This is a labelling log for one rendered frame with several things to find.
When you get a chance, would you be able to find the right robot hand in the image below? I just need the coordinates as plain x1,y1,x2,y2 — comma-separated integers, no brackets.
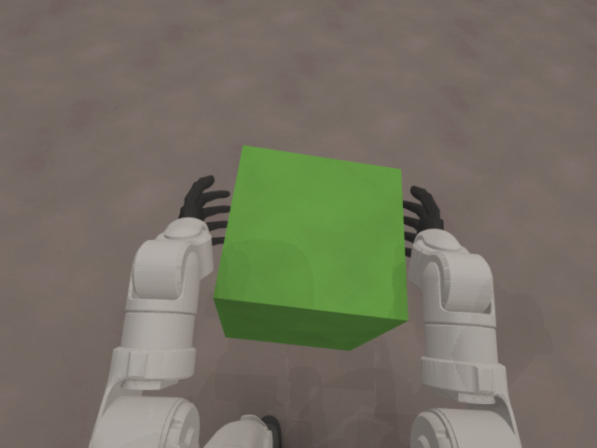
403,186,444,258

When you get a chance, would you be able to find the left robot foot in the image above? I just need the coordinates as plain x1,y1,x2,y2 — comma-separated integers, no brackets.
261,415,282,448

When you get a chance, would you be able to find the robot left shin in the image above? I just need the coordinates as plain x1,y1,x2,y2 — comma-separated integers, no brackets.
240,415,266,427

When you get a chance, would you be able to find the left robot hand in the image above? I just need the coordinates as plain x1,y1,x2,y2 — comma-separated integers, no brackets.
178,175,230,246

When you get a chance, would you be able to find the carton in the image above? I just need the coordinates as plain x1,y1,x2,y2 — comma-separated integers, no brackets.
213,145,409,351

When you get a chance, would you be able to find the robot right upper arm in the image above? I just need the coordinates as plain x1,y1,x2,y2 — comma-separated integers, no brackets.
410,408,520,448

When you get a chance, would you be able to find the left robot forearm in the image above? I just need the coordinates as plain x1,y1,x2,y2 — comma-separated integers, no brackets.
89,217,214,448

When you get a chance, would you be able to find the robot left upper arm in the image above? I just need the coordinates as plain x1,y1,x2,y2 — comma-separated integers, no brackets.
91,396,200,448

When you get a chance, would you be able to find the right robot forearm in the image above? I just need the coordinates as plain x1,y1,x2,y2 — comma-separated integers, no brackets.
408,229,522,448

